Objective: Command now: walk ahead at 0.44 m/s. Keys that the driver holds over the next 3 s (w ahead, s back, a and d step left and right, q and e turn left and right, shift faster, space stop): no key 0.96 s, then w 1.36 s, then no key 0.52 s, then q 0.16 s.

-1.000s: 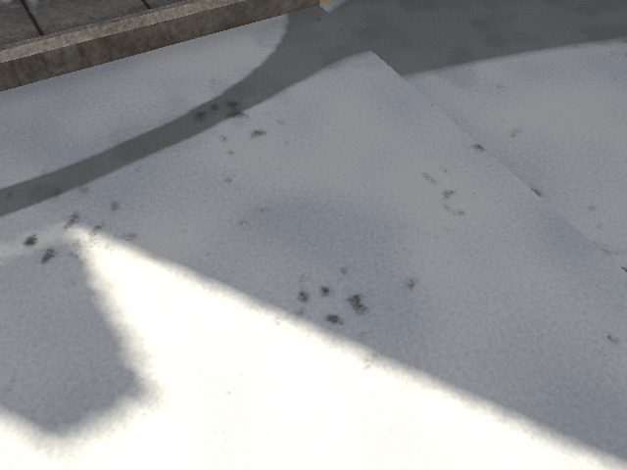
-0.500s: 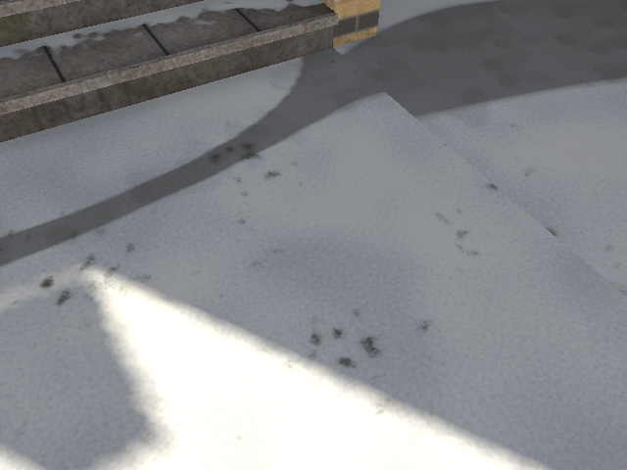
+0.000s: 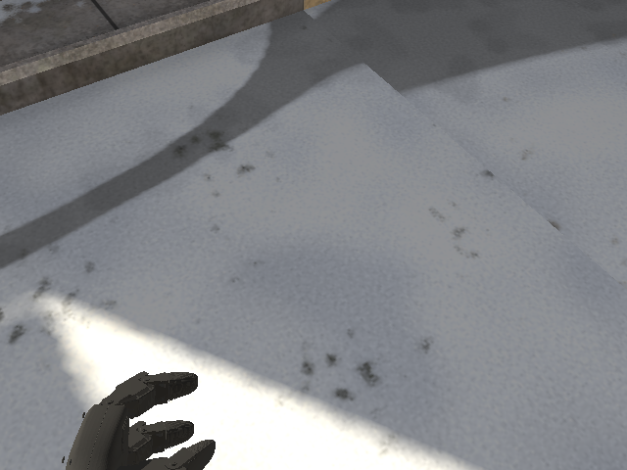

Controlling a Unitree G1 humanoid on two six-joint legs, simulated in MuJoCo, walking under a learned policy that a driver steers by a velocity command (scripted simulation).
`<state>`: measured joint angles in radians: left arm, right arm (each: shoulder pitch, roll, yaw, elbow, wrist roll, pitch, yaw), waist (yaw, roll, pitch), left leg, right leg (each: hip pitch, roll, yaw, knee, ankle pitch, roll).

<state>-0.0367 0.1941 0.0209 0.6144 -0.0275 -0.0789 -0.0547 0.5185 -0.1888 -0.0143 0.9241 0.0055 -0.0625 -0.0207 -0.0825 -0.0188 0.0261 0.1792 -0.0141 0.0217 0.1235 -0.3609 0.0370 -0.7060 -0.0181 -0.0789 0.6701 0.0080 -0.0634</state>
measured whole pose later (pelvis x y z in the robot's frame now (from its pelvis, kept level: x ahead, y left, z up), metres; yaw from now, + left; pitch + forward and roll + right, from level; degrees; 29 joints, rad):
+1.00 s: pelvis +0.20 +0.02 +0.00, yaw -1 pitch -2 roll +0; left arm 0.15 0.22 0.03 1.06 0.00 0.01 0.03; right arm 0.20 -0.20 -0.03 0.98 0.00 0.00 -0.04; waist 0.00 0.00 0.04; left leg -0.22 0.01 -0.01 0.55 -0.30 -0.01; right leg -0.21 -0.01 -0.02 0.55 -0.30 -0.01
